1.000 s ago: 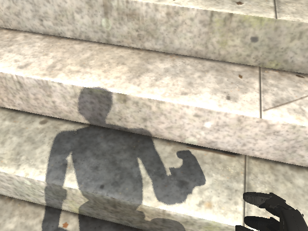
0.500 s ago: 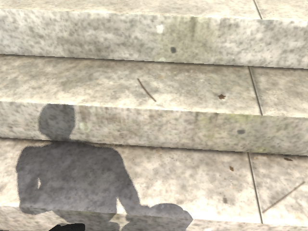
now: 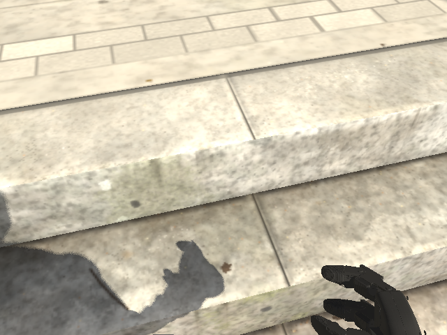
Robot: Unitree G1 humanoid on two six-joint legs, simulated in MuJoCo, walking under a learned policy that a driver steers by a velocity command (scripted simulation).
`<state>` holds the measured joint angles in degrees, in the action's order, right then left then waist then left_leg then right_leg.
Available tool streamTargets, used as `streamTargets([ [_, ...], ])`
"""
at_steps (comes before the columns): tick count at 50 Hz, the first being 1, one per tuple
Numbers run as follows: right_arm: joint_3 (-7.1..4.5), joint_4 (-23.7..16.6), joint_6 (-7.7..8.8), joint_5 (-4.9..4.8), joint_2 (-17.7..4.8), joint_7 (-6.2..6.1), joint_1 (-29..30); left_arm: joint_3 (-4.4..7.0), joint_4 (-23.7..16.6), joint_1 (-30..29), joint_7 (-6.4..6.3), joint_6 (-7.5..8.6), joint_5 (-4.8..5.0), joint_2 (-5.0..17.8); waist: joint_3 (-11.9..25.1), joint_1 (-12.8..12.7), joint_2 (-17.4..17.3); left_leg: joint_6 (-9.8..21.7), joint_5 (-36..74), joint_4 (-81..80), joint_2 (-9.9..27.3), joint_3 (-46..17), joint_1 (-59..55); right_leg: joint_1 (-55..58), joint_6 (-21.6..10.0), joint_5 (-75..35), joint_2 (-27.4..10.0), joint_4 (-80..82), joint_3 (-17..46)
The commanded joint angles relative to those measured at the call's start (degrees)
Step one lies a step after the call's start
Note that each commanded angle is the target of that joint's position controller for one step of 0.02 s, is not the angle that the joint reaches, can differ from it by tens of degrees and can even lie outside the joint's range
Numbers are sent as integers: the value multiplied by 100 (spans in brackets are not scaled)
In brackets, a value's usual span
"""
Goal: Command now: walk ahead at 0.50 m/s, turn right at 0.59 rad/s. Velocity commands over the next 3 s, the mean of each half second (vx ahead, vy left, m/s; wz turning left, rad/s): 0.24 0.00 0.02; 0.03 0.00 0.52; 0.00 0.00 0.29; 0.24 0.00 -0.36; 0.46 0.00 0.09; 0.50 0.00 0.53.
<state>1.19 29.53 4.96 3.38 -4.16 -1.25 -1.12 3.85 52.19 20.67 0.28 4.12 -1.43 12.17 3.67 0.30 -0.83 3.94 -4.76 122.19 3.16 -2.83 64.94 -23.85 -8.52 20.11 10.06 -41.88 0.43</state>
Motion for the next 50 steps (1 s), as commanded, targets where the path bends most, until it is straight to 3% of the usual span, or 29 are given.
streamTargets([
  [1, 215, -344, -141, -20, 273, -118, 337, -42, 38, 484, 88, 306, -66, 264, -530, -78, 381, 67, -771, 1413, 13, 458, 1886, 512, -188, -977, -1405, 2009, 2171],
  [3, 359, -764, -190, 48, 462, -110, 1222, -46, 176, 779, 123, 330, 21, 241, -696, -239, 259, 177, -1146, 786, 27, 695, 2105, 582, 67, -537, -1319, 2429, 2076],
  [5, 387, -1064, -210, 32, 455, -66, 1753, -41, 217, 978, -146, 219, 75, 134, -661, -420, 482, 210, -1244, -111, 114, 662, 1719, 910, -66, -2067, -1530, 3037, 2112],
  [6, 397, -1030, -255, -40, 308, -9, 1814, -1, 180, 974, -275, 145, 155, 355, -420, -462, 356, 175, -1269, -1254, 6, 1156, 933, 1065, -119, -2965, -1597, 3689, 1708],
  [7, 384, -889, -265, 25, 423, -9, 1677, 0, 201, 982, -372, 94, 178, 276, -108, -413, 453, 269, -1359, -1465, 5, 1057, 377, 1462, -106, -4281, -1625, 3553, 1398],
  [8, 361, -563, -297, -95, 330, 25, 1042, 16, 42, 688, -428, 74, 150, 341, 373, -181, 357, 354, -1706, -2743, -139, 1413, -1008, 1502, -22, -6265, -1563, 3453, 535],
  [9, 300, -409, -287, -274, 90, -15, 772, 72, -143, 424, -442, 133, 285, 533, 754, 26, 465, 437, -1823, -4034, -437, 1610, -2718, 1092, 41, -8720, -1511, 3086, 327],
  [11, -13, 280, -452, -511, -533, -128, -929, 243, -262, 189, -414, 386, 416, 1156, 1847, 750, 1158, 359, -1509, -5020, -694, 1346, -4130, 2160, -71, -11375, -2097, 1801, 581],
  [12, -90, 549, -421, -483, -727, -98, -1234, 312, -405, 28, -257, 483, 584, 1310, 2012, 905, 794, 351, -1250, -6344, -975, 1417, -4653, 2401, 75, -12048, -1906, 738, 264],
  [13, -275, 584, -371, -287, -992, -77, -1588, 327, -508, 34, -81, 658, 447, 1069, 2014, 1032, 442, 893, -255, -7532, -293, -275, -5601, 1582, 323, -8933, -1720, -1064, 762],
  [14, -349, 1021, -507, -241, -1171, -220, -1780, 276, -629, 380, 191, 554, 401, 534, 2055, 789, -1747, 2360, 3523, -9050, 1342, -3536, -6394, -420, 971, -1014, -146, -4110, 408],
  [15, -439, 997, -549, -349, -1042, -234, -1439, 219, -715, 449, 308, 448, -5, 294, 2016, 527, -695, 2458, 2619, -9660, 1183, -4646, -5710, -1011, 900, -829, -181, -6505, 864],
  [16, -508, 1236, -486, -425, -977, -240, -1039, 98, -1191, -118, 262, 294, -161, -207, 1222, 61, -39, 2093, 292, -9562, 956, -4159, -5129, -1971, 812, -1144, -423, -7392, 757],
  [17, -509, 1545, -371, -357, -746, -207, -998, -75, -1493, -495, 146, 230, -324, -500, 283, -138, 535, 1661, -707, -9433, 745, -3383, -4500, -2680, 573, -1235, -541, -7638, 654],
  [18, -455, 1862, -277, -310, -487, -186, -1165, -223, -1704, -782, 56, 152, -345, -669, -209, -182, 761, 1347, -1068, -9368, 492, -2633, -4179, -3158, 421, -1317, -669, -7763, 697],
  [20, -360, 2027, -170, -279, -150, -91, -1153, -330, -1738, -501, -76, 47, -175, -687, -594, -439, 695, 964, -305, -9493, 88, -1416, -3685, -3259, 348, -1499, -828, -7613, 543],
  [23, -410, 2067, -58, -276, -480, -24, -1413, -388, -1928, -665, -177, 17, -237, -576, -525, -538, 402, 869, 1072, -9347, -104, -811, -3630, -3394, 475, -1696, -1009, -6798, 358],
  [26, -469, 1695, -68, -166, -810, -223, -1509, -385, -1813, -907, -234, -49, -203, -508, 109, -388, 11, 778, 2482, -8977, -70, -902, -3891, -3123, 633, -2281, -1017, -6331, -249],
  [27, -506, 1598, -55, -209, -945, -259, -1589, -380, -1825, -998, -278, -81, -180, -438, 295, -270, -152, 764, 2710, -8976, -1, -1120, -4244, -3299, 668, -2276, -1033, -6438, -233],
  [30, -650, 1423, -128, -229, -1131, -342, -1966, -359, -2035, -1622, -387, -177, -212, -460, 441, 151, -465, 947, 1277, -9246, 234, -2129, -5270, -4223, 686, -2098, -1074, -7129, -53],
  [34, -703, 1246, -185, -244, -1031, -419, -2177, -417, -2234, -2228, -279, -300, -249, -533, 4, 384, -206, 1129, 662, -9359, 347, -2667, -5812, -4705, 798, -1784, -1130, -6869, 44],
  [40, -788, 900, -228, -235, -1209, -568, -1731, -388, -2361, -2216, -135, -344, -121, -337, 249, 308, -569, 1268, 1904, -9395, 464, -2751, -6206, -3733, 710, -1148, -1144, -5707, 273],
  [43, -843, 802, -293, -213, -1351, -517, -1334, -483, -2574, -2289, -54, -266, -121, -399, 269, 219, -478, 946, 2485, -9554, 378, -2487, -6124, -2907, 647, -446, -1314, -3773, 408],
  [44, -843, 730, -343, -224, -1359, -510, -1099, -502, -2609, -2232, -50, -248, -57, -372, 284, 124, -471, 820, 2768, -9636, 318, -2261, -5677, -2066, 620, -213, -1323, -2647, 349],
  [46, -882, 666, -465, -175, -1409, -439, -914, -440, -2528, -1694, -133, -252, 287, -228, 343, -16, -876, 557, 3197, -9860, 115, -2104, -5039, -266, 663, 69, -1142, -488, 80],
  [47, -902, 666, -485, -191, -1393, -357, -881, -356, -2376, -1048, -216, -187, 388, -111, 404, -297, -852, 359, 3164, -9527, -62, -2104, -5244, 417, 710, -1103, -1176, 819, 121],
  [48, -910, 665, -493, -283, -1306, -223, -811, -252, -2192, -878, -290, -85, 328, 134, 350, -440, 42, 98, 3047, -8556, -626, -1421, -5780, 681, 859, -2024, -1126, 2314, -21],
  [49, -928, 730, -451, -309, -1214, -103, -1245, -238, -2048, -1248, -371, -36, 273, 225, 51, -30, 448, -2, 566, -7651, -769, -1138, -5277, 1128, 951, -3065, -1347, 3033, -99],
  [50, -924, 560, -412, -331, -925, -61, -1758, -170, -2067, -957, -424, -69, 220, 604, 493, 343, 1717, -361, -2456, -6099, -1158, -616, -2935, 3213, 444, -8848, -2960, 1244, 1122],
])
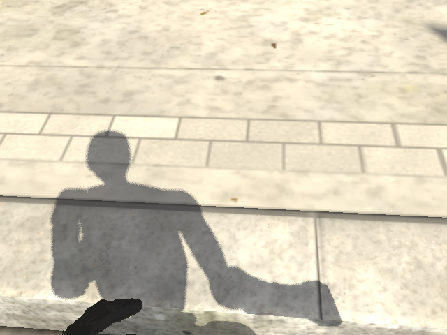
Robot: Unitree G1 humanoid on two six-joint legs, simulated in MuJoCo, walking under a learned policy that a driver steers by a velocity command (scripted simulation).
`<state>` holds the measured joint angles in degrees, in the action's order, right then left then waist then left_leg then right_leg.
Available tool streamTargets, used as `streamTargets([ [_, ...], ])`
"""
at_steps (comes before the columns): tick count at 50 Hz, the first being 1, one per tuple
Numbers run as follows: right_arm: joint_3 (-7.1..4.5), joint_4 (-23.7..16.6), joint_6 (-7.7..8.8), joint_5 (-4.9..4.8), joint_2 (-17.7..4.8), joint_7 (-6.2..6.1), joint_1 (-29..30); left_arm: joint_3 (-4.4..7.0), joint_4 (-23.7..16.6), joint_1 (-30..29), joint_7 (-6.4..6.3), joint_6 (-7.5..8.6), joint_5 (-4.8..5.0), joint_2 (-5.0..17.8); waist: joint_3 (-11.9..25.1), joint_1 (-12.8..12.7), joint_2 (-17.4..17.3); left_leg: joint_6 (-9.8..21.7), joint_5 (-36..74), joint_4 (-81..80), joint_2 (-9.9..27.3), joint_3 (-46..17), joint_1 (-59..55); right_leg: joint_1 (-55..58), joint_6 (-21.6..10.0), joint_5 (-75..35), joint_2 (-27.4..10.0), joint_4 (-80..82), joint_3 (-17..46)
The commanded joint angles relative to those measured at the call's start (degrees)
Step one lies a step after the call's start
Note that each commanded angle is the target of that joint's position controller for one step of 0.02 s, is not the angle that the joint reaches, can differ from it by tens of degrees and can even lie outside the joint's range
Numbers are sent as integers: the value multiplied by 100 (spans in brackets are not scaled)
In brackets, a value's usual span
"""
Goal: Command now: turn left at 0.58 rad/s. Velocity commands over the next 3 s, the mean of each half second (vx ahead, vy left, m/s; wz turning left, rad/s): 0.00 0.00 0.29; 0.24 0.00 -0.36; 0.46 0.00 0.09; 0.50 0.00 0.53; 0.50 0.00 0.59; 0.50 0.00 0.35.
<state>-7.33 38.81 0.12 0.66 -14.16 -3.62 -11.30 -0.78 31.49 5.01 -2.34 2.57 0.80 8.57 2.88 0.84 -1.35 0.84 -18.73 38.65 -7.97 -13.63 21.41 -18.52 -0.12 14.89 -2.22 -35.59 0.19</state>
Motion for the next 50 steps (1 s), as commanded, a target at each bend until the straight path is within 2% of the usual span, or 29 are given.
streamTargets([
  [1, -27, -295, 112, -20, -21, 177, -865, 356, 19, 1336, -100, -17, -15, 1108, 1607, -169, 1838, -293, -1791, 4426, -102, 652, 2141, 3175, -1023, -10449, -2493, -11, 1648],
  [2, -21, -333, 118, 14, -119, 166, -438, 410, -120, 1331, -73, -21, -207, 1126, 1859, -392, 1297, -442, -1544, 6023, 28, 627, 2563, 2835, -1475, -9079, -2581, 314, 1800],
  [3, 36, -410, 89, 97, -90, 189, 132, 382, -218, 810, -91, -27, -336, 959, 1348, -253, 1070, -448, -1036, 6953, 151, 637, 3024, 2269, -1548, -6719, -2258, 512, 1616],
  [5, 142, -491, -67, 243, 8, 353, 561, 262, -70, 566, -188, 11, -228, 630, 141, -57, 710, -482, -391, 7096, 198, 614, 3393, 1442, -1288, -4783, -1364, 752, 805],
  [6, 248, -670, -161, 218, 158, 386, 669, 317, 125, 785, -197, 14, -221, 750, -180, 38, 737, -457, -181, 6933, 204, 579, 3324, 982, -1270, -3898, -1171, 935, 638],
  [8, 330, -698, -262, 170, 32, 459, 734, 311, 176, 753, -158, 124, -201, 753, -304, 64, 259, -455, 79, 5969, 276, 493, 3267, 861, -1164, -2770, -1160, 1198, 604],
  [10, 359, -576, -319, 173, 176, 400, 616, 325, 258, 822, -173, 180, -177, 757, -63, -2, 664, -446, 498, 5929, 261, 653, 2945, 908, -1374, -2747, -1246, 1311, 603],
  [11, 332, -390, -334, 164, 74, 358, 353, 306, 290, 846, -202, 184, -157, 647, 85, -9, 578, -417, 657, 5562, 283, 799, 2600, 896, -1431, -2648, -1184, 1349, 475],
  [14, 421, -441, -337, 120, 178, 353, 541, 267, 197, 504, -267, 177, -171, 668, 177, 86, 960, -349, 592, 3301, 741, 1136, 1668, 791, -1229, -2578, -1068, 1513, 122],
  [16, 537, -417, -342, -31, 372, 363, 741, 310, 205, 698, -273, 87, -177, 745, 220, -169, 1411, -208, -250, 1391, 734, 1693, 612, 711, -1134, -2309, -969, 1638, -29],
  [18, 509, -308, -300, -58, 384, 251, 433, 411, 313, 1188, -267, 10, -226, 898, 297, -348, 1752, -45, -288, 319, 641, 1880, 29, 996, -1174, -3011, -1205, 1356, 279],
  [20, 526, -25, -79, -51, 488, 173, -129, 429, 469, 1245, -187, -82, -103, 851, 372, -129, 1243, 132, 958, -1276, 591, 1891, -757, 1024, -991, -3438, -1074, 776, 185],
  [21, 480, 6, 26, 15, 349, 164, -126, 482, 568, 1432, -122, -121, -85, 854, 211, -183, 772, 158, 1265, -1709, 779, 1591, -895, 937, -850, -2944, -888, 224, 52],
  [22, 447, -43, 138, 89, 133, 161, -250, 466, 525, 1571, -60, -162, -74, 667, 390, -207, -56, 205, 3232, -1609, 1604, 684, -1714, 56, -577, -688, -784, -485, 14],
  [23, 623, 20, 158, 129, 392, 133, -351, 292, 673, 2090, 50, -219, 27, 142, 864, -308, -988, 947, 4876, -1346, 2556, 12, -2119, -416, -217, 1147, -617, -514, 12],
  [24, 648, -84, 184, 104, 564, 110, -353, 278, 947, 2185, 42, -296, 90, 132, 695, -127, -1018, 1330, 2938, -1971, 2789, -395, -1038, 212, -77, 971, -523, -328, 2],
  [25, 670, -79, 169, 78, 641, 78, -55, 335, 999, 1973, 14, -341, 43, 245, -47, -294, -823, 1109, 1091, -2285, 2414, -210, -412, 264, -50, 659, -479, 88, 32],
  [27, 619, -141, 161, 40, 497, -4, 141, 412, 967, 1511, -34, -378, -108, 511, -759, -317, -764, 564, -598, -2340, 1777, 344, 41, 191, -159, 386, -304, 669, 29],
  [30, 361, -131, 117, 23, -31, -99, -378, 489, 950, 1277, -26, -337, -145, 522, -673, -81, -726, 672, -1714, -2363, 1830, 401, -370, -413, -346, 824, 31, 186, -133],
  [32, 94, -116, 68, 44, -546, -144, -914, 589, 733, 864, 34, -266, -220, 589, -468, 311, -1075, 1346, -2801, -2787, 2624, -490, -823, -1503, -392, 1363, 203, -1647, -384],
  [33, 35, -124, 95, 79, -625, -166, -1088, 650, 557, 489, 50, -247, -241, 597, -441, 546, -1099, 1901, -2849, -3178, 3185, -1093, -812, -2160, -291, 1557, 134, -3401, -242],
  [34, 63, -146, 156, 114, -532, -174, -827, 695, 491, 457, 38, -230, -312, 519, -437, 359, -709, 2062, -2347, -3102, 3261, -1079, -819, -2699, -156, 1515, 49, -4948, 66],
  [36, 100, -24, 318, 182, -454, -142, -421, 655, 389, 790, 42, -201, -328, 318, -179, -200, -90, 1616, -2179, -2971, 2946, -291, -908, -3090, -163, 976, -41, -6116, 414],
  [38, 204, 290, 472, 182, -202, -99, -557, 598, 407, 968, 104, -208, -314, 335, -11, -296, 41, 1382, -1678, -2789, 2711, 344, -1264, -3370, -292, 551, -10, -6604, 255],
  [40, 200, 652, 612, 216, -209, -55, -1086, 446, 108, 660, 156, -213, -323, 106, -226, -204, 135, 1255, -1695, -2733, 2838, 511, -1700, -4164, -356, 393, -140, -6616, 590],
  [44, 119, 813, 827, 286, -561, 61, -1281, 465, -286, 13, 59, -279, -246, 269, -219, 61, -382, 1247, -1585, -3205, 3486, 784, -2318, -5206, -428, 1045, -272, -7732, 602],
  [47, 120, 933, 933, 345, -657, 117, -1316, 465, -684, -707, 0, -345, -153, 281, -624, 140, -519, 1001, -1592, -3504, 3783, 1228, -2202, -5838, -502, 1561, -450, -7914, 901],
  [48, 85, 1034, 958, 387, -733, 142, -1479, 458, -809, -1013, -76, -374, -167, 176, -613, 311, -726, 1093, -1442, -3522, 3964, 1114, -2528, -6484, -583, 2076, -384, -8871, 938],
  [50, 55, 1205, 1018, 399, -896, 155, -1691, 381, -1126, -1514, -126, -404, -135, 25, -782, 345, -591, 952, -1728, -3680, 4220, 1210, -3094, -7562, -744, 2730, -463, -9360, 1313],
])
Over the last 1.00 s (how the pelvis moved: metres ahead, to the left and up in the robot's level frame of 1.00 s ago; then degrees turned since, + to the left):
0.32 -0.04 0.21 21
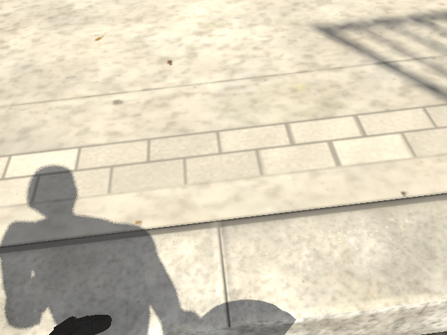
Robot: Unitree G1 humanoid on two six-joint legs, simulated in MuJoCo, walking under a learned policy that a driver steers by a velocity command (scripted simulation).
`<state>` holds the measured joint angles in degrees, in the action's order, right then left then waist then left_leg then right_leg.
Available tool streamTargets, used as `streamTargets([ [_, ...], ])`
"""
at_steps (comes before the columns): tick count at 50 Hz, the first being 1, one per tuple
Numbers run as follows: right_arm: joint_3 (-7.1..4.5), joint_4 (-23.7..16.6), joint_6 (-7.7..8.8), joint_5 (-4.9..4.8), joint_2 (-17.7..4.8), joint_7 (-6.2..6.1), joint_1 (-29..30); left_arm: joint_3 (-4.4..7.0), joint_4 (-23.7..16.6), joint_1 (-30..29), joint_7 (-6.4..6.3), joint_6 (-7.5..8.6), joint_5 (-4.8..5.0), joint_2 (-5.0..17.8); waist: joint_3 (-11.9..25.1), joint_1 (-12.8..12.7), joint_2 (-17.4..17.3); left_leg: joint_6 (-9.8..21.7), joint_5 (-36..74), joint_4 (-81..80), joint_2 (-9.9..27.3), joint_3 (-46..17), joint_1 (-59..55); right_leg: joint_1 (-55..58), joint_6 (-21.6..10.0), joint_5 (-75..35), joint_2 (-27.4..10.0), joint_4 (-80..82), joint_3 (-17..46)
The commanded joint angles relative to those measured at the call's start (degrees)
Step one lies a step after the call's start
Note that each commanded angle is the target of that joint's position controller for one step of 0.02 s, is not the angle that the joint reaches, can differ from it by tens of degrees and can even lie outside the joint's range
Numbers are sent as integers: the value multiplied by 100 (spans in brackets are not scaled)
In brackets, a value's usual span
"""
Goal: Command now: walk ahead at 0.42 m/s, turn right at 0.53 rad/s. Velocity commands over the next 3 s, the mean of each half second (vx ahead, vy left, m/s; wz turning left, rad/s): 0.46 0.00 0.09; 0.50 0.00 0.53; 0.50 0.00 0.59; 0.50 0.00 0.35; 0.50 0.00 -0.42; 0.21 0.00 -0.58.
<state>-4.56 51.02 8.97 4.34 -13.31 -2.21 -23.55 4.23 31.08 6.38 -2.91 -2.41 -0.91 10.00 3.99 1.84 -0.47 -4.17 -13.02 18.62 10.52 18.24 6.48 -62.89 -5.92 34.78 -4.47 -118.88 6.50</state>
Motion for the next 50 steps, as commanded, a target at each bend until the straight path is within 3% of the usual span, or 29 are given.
streamTargets([
  [1, -225, 36, 143, 26, -1051, 26, -443, -140, -1227, -1860, -63, 82, 67, -126, -1026, 189, -640, 1360, -2406, -1852, 2413, -1795, -1560, -3297, -192, 753, -252, -1030, 675],
  [4, -199, 159, 29, -184, -978, 70, -71, -354, -1875, -2516, 77, 44, 97, -238, -1277, -17, -722, 1023, -2932, -2678, 1818, -1101, -274, -2336, -352, 384, -633, 536, 37],
  [5, -132, 16, -40, -384, -999, 95, 757, -490, -1705, -1760, 255, 16, 127, -233, -1024, -544, -672, 975, -2462, -3292, 1242, -285, 1195, 224, -481, -454, -916, 2728, -862],
  [6, -107, -180, -99, -641, -944, 102, 920, -476, -1430, -1196, 406, 75, 229, -165, -737, -564, -535, 1298, -1369, -3512, 777, -404, 2661, 3048, -551, -996, -673, 3840, -1191],
  [7, -184, -275, -126, -599, -1210, 144, 616, -253, -814, -208, 354, 36, 184, 119, -1, -547, -346, 1541, 614, -2600, 561, -357, 2241, 4469, -469, -548, -41, 3986, -1936],
  [8, -180, -332, -85, -476, -1336, 212, 322, -103, -241, 1190, 275, 35, 50, 195, 1242, -941, -603, 1552, 6075, -690, 524, -570, 1616, 5890, -503, -450, 841, 3485, -1848],
  [9, -305, -473, -35, -503, -1723, 378, 703, 156, -166, 2385, 279, 89, 72, 753, 1778, -2021, -156, 1176, 6211, 1963, 262, -1195, 1576, 6036, -321, -444, 730, 5385, -235],
  [10, -212, -1156, -19, -649, -816, 587, 992, 389, -40, 2687, 133, 103, -33, 2030, 2310, -1891, 2952, 586, 375, 4951, -1064, -2073, 2823, 6250, 62, 1066, -1303, 9087, 3406],
  [11, -174, -984, -94, -424, -138, 612, 705, 379, -157, 2026, 84, 85, 168, 2081, 2387, -1524, 2942, 383, -135, 7976, -1714, -4174, 2774, 5234, 1118, 2865, -1472, 10392, 4229],
  [12, -90, -1009, -270, -339, 694, 445, 324, 223, -65, 1240, 68, 83, 19, 1934, 1671, -619, 3248, 232, 442, 9367, -1810, -4684, 3500, 4243, 1740, 3088, -1701, 10303, 3670],
  [14, -4, -1165, -333, 11, 708, 276, 96, 71, 422, 240, 187, 108, -49, 1094, 211, 312, 2502, 383, 1811, 9477, -1328, -3220, 4554, 3395, 1474, 2841, -1317, 9030, 2225],
  [15, -9, -967, -394, 41, 647, 263, -194, -76, 521, -122, 279, 211, -21, 545, -21, 586, 2086, 443, 2310, 9553, -1215, -2802, 4501, 3059, 1160, 2108, -1147, 8360, 1424],
  [18, 31, -851, -548, -154, 463, 280, 522, -97, 1194, 320, 459, 733, -12, 185, -283, 360, 587, 671, 2516, 9914, -1233, -2819, 4963, 3212, 746, 558, -1392, 8805, 1239],
  [20, 155, -953, -626, -215, 783, 245, 1027, -35, 1787, 1220, 445, 971, 51, 94, -561, 88, 357, 840, 2089, 9995, -1228, -2888, 5937, 4096, 937, -731, -1576, 9271, 807],
  [23, 153, -849, -759, -356, 798, 163, 1347, -123, 2090, 1754, 330, 1086, -103, -218, -660, -43, 184, 1019, 2192, 10376, -1501, -2523, 6549, 4777, 971, -2134, -1553, 9714, -428],
  [25, 153, -835, -837, -360, 790, 108, 1300, -129, 2125, 1782, 311, 1077, -96, -109, -685, 71, -182, 1170, 2033, 10464, -1542, -2425, 6769, 5074, 1145, -2790, -1363, 9789, -1225],
  [26, 264, -975, -869, -415, 1078, 43, 1639, -141, 2270, 2005, 319, 1070, -142, -21, -828, -15, -22, 1319, 1582, 11420, -1625, -2180, 7345, 5371, 1172, -3435, -1375, 9946, -1377],
  [30, 445, -1573, -1069, -511, 1187, 2, 2701, -222, 2465, 2684, 335, 934, -144, -125, -1152, -131, 148, 1475, 791, 10197, -1563, -1385, 7523, 5360, 1404, -3306, -744, 10426, -2158],
  [35, 562, -1990, -1298, -488, 980, 110, 3549, -222, 2941, 4083, -80, 825, 24, 158, -1118, -538, 853, 1601, -864, 9021, -1183, -249, 8147, 7337, 1011, -6345, -1016, 11212, -2090],
  [36, 562, -1933, -1298, -547, 891, 143, 3371, -270, 2926, 3922, -110, 806, 73, 104, -1019, -263, 718, 1738, -1069, 8191, -1313, -6, 7325, 7272, 1073, -7941, -836, 11095, -2469],
  [37, 539, -1627, -1268, -691, 743, 158, 2893, -346, 2607, 3255, -209, 803, 317, 104, -662, 138, 484, 1886, -1278, 7149, -1648, 610, 5424, 6452, 1214, -10549, -721, 10726, -2987],
  [40, 329, -1189, -1487, -604, 184, 98, 1168, -114, 2136, 2796, -387, 847, 440, 1228, 624, 930, 1478, 1988, -2515, 5689, -2189, 401, 2698, 6461, 682, -14540, -1348, 8384, -2525],
  [41, 215, -1072, -1401, -631, -196, 157, 517, 1, 1856, 2448, -241, 822, 484, 1554, 1007, 1106, 1473, 2192, -2845, 4800, -2179, -485, 1903, 6340, 594, -13770, -1430, 6849, -2337],
  [42, 70, -1194, -1253, -628, -556, 200, 432, 21, 1554, 2053, -63, 872, 381, 1402, 1281, 1168, 701, 2566, -3374, 3290, -1559, -2613, 917, 5211, 479, -9806, -979, 4726, -2236],
  [43, -90, -1345, -1260, -628, -882, 118, 1430, -26, 1016, 1116, 277, 938, 24, 855, 1247, 906, -993, 3450, -4638, 1121, -776, -6315, 526, 2570, 665, -2971, 1031, 1569, -1440],
  [44, -128, -1554, -1195, -409, -774, 49, 1615, -16, 287, 412, 438, 1094, -252, 629, 1232, 629, 45, 3463, -4901, -13, -253, -7771, 592, 1536, 477, -2852, 952, 29, 47],
  [45, -128, -1259, -1010, -368, -671, 4, 1481, -101, -91, 113, 450, 1149, -257, 338, 746, 386, 470, 3240, -4635, -409, 9, -7910, 897, 897, 348, -2821, 841, -715, 162],
  [47, 76, -637, -624, -148, 25, -41, 1126, -371, -273, 329, 248, 1015, -135, -238, -1083, -406, 1411, 2620, -2361, 293, -203, -6134, 2407, 152, 265, -2432, 506, -609, 126],
  [50, 64, -610, -374, -222, -261, 138, 1562, -503, -67, 1054, 90, 547, -192, -206, -1207, -1060, 1174, 2002, -1146, 452, -946, -3786, 3313, 732, 407, -2183, 42, 1358, -89],
])
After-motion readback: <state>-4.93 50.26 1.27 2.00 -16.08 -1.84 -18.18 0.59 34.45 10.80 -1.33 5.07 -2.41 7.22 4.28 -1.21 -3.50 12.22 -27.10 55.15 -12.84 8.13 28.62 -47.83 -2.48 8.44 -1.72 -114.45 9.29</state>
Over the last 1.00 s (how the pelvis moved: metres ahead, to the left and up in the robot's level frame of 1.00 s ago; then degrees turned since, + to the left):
0.00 -0.12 0.01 -10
